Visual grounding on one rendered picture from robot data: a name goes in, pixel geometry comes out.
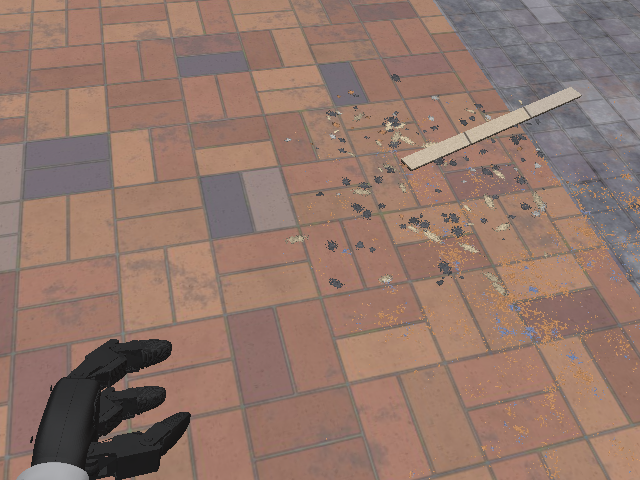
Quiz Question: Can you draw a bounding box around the left robot hand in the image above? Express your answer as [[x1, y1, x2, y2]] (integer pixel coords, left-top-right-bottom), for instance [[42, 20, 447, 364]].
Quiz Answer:
[[30, 339, 191, 480]]

